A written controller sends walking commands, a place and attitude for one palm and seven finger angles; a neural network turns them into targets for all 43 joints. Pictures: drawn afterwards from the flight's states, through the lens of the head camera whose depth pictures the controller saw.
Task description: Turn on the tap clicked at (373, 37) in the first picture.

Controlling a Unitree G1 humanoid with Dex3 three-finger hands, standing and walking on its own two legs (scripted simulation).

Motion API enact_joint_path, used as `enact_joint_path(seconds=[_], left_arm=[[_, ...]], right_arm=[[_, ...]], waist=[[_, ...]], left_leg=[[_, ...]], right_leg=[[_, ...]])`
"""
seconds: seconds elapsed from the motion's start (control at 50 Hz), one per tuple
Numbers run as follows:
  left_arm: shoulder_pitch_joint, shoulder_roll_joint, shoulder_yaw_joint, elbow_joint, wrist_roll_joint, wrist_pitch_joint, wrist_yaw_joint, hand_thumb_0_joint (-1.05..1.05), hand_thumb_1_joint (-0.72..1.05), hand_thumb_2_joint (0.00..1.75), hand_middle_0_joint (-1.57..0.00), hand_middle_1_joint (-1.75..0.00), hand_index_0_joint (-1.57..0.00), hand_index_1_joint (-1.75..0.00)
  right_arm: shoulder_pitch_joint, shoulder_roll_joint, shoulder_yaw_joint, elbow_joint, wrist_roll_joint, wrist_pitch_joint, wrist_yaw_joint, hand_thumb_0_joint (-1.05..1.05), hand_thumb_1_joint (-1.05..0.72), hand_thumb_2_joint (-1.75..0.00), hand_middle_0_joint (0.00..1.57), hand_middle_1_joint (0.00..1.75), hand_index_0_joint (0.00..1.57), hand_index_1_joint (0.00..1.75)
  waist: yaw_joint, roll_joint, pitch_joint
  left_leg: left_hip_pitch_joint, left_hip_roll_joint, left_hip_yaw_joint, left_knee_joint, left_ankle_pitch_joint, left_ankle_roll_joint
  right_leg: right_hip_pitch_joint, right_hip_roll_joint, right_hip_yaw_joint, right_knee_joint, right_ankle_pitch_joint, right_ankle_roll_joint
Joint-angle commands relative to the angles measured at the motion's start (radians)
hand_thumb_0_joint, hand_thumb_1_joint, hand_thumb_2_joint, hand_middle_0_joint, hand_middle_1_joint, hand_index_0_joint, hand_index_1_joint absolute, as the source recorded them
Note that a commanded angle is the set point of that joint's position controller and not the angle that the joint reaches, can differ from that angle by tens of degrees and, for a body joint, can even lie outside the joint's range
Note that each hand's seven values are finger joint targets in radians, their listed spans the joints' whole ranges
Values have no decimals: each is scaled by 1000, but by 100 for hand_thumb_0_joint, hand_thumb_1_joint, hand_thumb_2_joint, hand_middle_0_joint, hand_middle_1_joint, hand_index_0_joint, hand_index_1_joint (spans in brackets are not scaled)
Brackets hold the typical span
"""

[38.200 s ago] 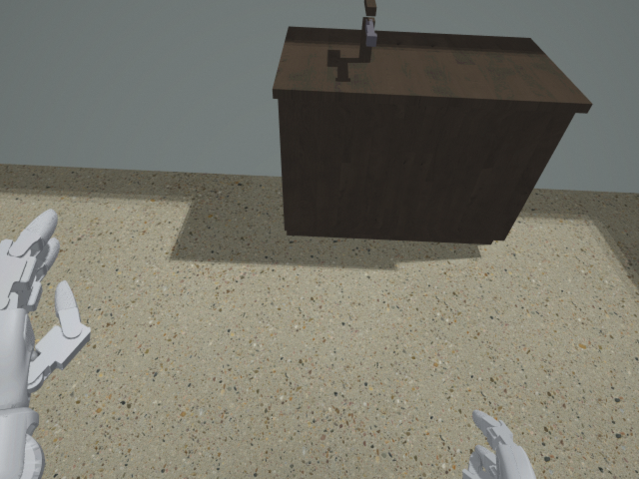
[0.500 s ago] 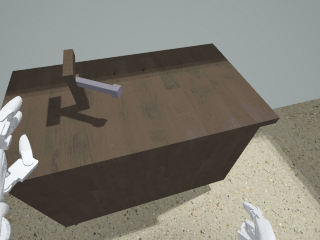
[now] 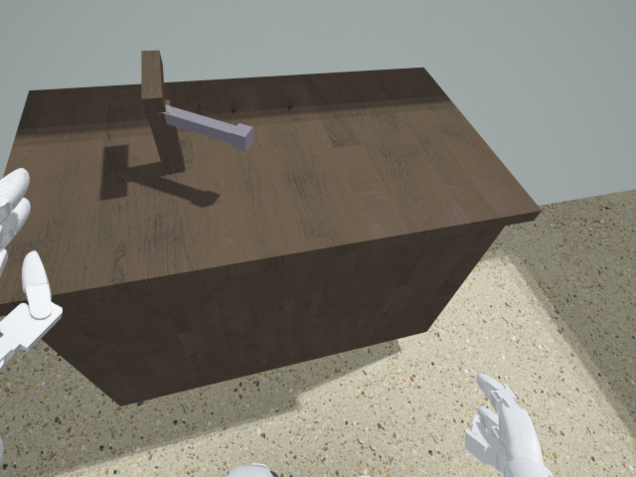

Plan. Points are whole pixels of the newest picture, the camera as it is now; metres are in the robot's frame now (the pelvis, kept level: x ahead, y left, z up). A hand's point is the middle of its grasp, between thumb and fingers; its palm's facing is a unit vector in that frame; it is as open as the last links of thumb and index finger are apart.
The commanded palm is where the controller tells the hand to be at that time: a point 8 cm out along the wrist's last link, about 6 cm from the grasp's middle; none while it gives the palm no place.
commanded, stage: step back with the hand held close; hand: left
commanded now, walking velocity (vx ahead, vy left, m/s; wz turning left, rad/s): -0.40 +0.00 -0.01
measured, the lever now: (242, 137) +0.57 +0.18 +0.08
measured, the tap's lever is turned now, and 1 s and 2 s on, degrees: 55 55 55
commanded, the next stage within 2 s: stop stepping back and stand still in 0.18 s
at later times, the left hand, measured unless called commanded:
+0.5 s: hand out of the picture +0.06 +0.22 +0.17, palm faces +0.40 -0.84 -0.36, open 7.4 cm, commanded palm +0.00 +0.26 +0.19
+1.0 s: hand out of the picture -0.05 +0.19 +0.18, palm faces +0.44 -0.81 -0.38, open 7.4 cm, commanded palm -0.11 +0.23 +0.19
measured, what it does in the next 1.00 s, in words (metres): walks backwards: right foot, then left foot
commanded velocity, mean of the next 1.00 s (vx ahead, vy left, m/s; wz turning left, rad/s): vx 0.09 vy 0.03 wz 0.00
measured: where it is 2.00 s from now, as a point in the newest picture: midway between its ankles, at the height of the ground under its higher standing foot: outside the picture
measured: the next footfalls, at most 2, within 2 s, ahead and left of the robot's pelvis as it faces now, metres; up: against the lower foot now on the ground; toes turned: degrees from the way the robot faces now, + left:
right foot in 0.26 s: -0.08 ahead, -0.15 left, +0.00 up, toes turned +0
left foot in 0.50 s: -0.17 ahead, +0.11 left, +0.00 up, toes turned +2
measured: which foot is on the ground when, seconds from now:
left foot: down 0.00-0.26, up 0.28-0.48, down 0.50-0.72, up 0.74-0.94, down 0.96-1.00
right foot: up 0.00-0.24, down 0.26-0.96, up 0.98-1.00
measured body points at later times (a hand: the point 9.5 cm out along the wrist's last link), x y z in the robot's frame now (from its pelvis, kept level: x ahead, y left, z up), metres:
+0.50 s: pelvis -0.16 -0.03 -0.01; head -0.16 +0.00 +0.44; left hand +0.03 +0.26 +0.19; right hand +0.00 -0.28 -0.07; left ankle -0.21 +0.10 -0.72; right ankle -0.11 -0.15 -0.73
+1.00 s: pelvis -0.25 -0.06 -0.01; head -0.27 -0.06 +0.44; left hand -0.08 +0.23 +0.20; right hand -0.09 -0.29 -0.09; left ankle -0.26 +0.07 -0.73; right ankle -0.17 -0.12 -0.71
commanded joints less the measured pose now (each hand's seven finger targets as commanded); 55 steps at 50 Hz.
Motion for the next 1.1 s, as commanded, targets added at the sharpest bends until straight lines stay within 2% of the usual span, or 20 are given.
enact_joint_path(seconds=[0.0, 0.08, 0.18, 0.2, 0.26, 0.32, 0.42, 0.46, 0.5, 0.54, 0.66, 0.68, 0.7, 0.72, 0.78, 0.86, 0.9, 0.94, 1.0, 1.08], left_arm=[[-94, 88, 35, -244, 9, -46, 26, 0, 90, 90, -20, -30, -20, -30], [-99, 104, 45, -228, 13, -15, 29, 0, 90, 90, -20, -30, -20, -30], [-47, 131, 74, -209, -3, -20, 15, 0, 90, 90, -20, -30, -20, -30], [-57, 108, 52, -199, -8, -28, 6, 0, 90, 90, -20, -30, -20, -30], [-100, 137, 37, -214, -11, -60, -3, 0, 90, 90, -20, -30, -20, -30], [-92, 119, 71, -128, -12, -44, -7, 0, 90, 90, -20, -30, -20, -30], [-122, 116, 82, -154, 17, -48, 31, 0, 90, 90, -20, -30, -20, -30], [-82, 110, 88, -202, 9, -58, 40, 0, 90, 90, -20, -30, -20, -30], [-72, 127, 96, -234, 11, -60, 34, 0, 90, 90, -20, -30, -20, -30], [-112, 126, 96, -187, 24, -66, 28, 0, 90, 90, -20, -30, -20, -30], [-116, 86, 60, -46, 25, -59, 10, 0, 90, 90, -20, -30, -20, -30], [-105, 79, 38, -10, 30, -48, 2, 0, 90, 90, -20, -30, -20, -30], [-155, 98, 38, -35, 23, -48, -9, 0, 90, 90, -20, -30, -20, -30], [-219, 120, 63, -89, 10, -59, -14, 0, 90, 90, -20, -30, -20, -30], [-221, 164, 83, -167, 12, -59, -19, 0, 90, 90, -20, -30, -20, -30], [-141, 123, 67, -150, 7, -38, 16, 0, 90, 90, -20, -30, -20, -30], [-129, 108, 64, -127, 6, -33, 29, 0, 90, 90, -20, -30, -20, -30], [-189, 96, 65, -149, 13, -45, 39, 0, 90, 90, -20, -30, -20, -30], [-118, 82, 53, -2, 23, -32, 21, 0, 90, 90, -20, -30, -20, -30], [-118, 82, 43, -80, 13, -40, 18, 0, 90, 90, -20, -30, -20, -30]], right_arm=[[-6, -129, -40, -102, -5, -100, 10, 0, -90, -90, 20, 30, 20, 30], [-54, -142, -24, -114, -6, -97, 11, 0, -90, -90, 20, 30, 20, 30], [-36, -131, -19, -103, -15, -80, 17, 0, -90, -90, 20, 30, 20, 30], [-31, -123, -19, -97, -14, -69, 18, 0, -90, -90, 20, 30, 20, 30], [-54, -115, -25, -111, 22, -73, 10, 0, -90, -90, 20, 30, 20, 30], [-73, -74, 8, -134, 26, -58, 15, 0, -90, -90, 20, 30, 20, 30], [-18, -122, -25, -123, 26, -78, 0, 0, -90, -90, 20, 30, 20, 30], [17, -145, -41, -131, 19, -98, -1, 0, -90, -90, 20, 30, 20, 30], [41, -168, -68, -142, 27, -105, 11, 0, -90, -90, 20, 30, 20, 30], [12, -136, -43, -95, 15, -123, 25, 0, -90, -90, 20, 30, 20, 30], [-22, -157, -29, -76, 18, -115, 23, 0, -90, -90, 20, 30, 20, 30], [-19, -145, -31, -78, 22, -109, 25, 0, -90, -90, 20, 30, 20, 30], [-54, -142, -42, -102, 30, -97, 26, 0, -90, -90, 20, 30, 20, 30], [-25, -137, -41, -90, 31, -106, 26, 0, -90, -90, 20, 30, 20, 30], [1, -124, -32, -30, 16, -91, 35, 0, -90, -90, 20, 30, 20, 30], [-7, -94, -1, -56, 9, -109, 0, 0, -90, -90, 20, 30, 20, 30], [3, -108, 4, -76, 6, -120, -16, 0, -90, -90, 20, 30, 20, 30], [16, -147, -8, -90, 7, -131, -12, 0, -90, -90, 20, 30, 20, 30], [32, -105, -15, -59, 31, -136, 20, 0, -90, -90, 20, 30, 20, 30], [-9, -131, -8, -74, 14, -128, 1, 0, -90, -90, 20, 30, 20, 30]], waist=[[-18, 176, -258], [-19, 291, -170], [-1, 326, -223], [0, 278, -218], [1, -246, -140], [-68, -73, -117], [-48, -9, -174], [-49, 121, -218], [-47, 355, -195], [-70, 338, -40], [2, 177, -17], [-1, -41, -5], [-6, -282, -41], [-38, -245, -64], [-69, 1, -48], [-49, -81, -128], [-56, 24, -145], [-64, 433, -83], [-53, 171, 20], [-25, 212, -28]], left_leg=[[319, 314, -273, -221, 313, 81], [108, 261, -258, -372, -267, 46], [63, 188, -162, -348, -309, -22], [62, 156, -119, -236, -303, -52], [-7, -81, -6, 809, -388, -124], [-96, 51, -96, 919, -248, -92], [124, 66, -16, 149, -251, -15], [228, 64, 25, -218, -85, 3], [398, 267, -188, -184, 340, 93], [222, 328, -390, -234, 168, 186], [-158, 174, -115, -50, -494, 69], [-206, 59, -16, 233, -457, 37], [-253, -19, 37, 605, -419, 3], [-185, 10, -57, 783, -293, -7], [-33, 77, -30, 691, -156, -20], [223, 38, 95, 225, -265, 11], [294, 28, 92, -75, -311, 33], [279, 321, -399, -378, -559, 182], [110, 358, -405, -375, -467, 228], [26, 234, -150, -264, -400, 102]], right_leg=[[-87, -41, 37, 172, -48, 12], [55, -12, -42, 36, -13, 7], [250, 39, -109, -323, 50, -34], [270, 7, -105, -459, 131, -52], [-75, -418, 201, -643, 472, -232], [13, -354, 35, -442, 598, -180], [103, -293, 83, -306, 408, -117], [195, -177, 22, -130, 360, -63], [-101, -1, -111, 206, -16, 6], [-207, -67, -21, 272, -64, 3], [369, -34, -117, -249, 48, -13], [380, -89, -15, -379, 10, -48], [294, -314, 390, -571, -192, -143], [107, -385, 524, -666, -354, -172], [-134, -334, 295, -620, -357, -169], [-143, -279, 132, -577, -354, -123], [-55, -208, 72, -400, -295, -95], [-187, 32, -133, 211, -112, 13], [-299, -77, 22, 498, 6, 5], [145, -71, -120, -147, 19, 0]])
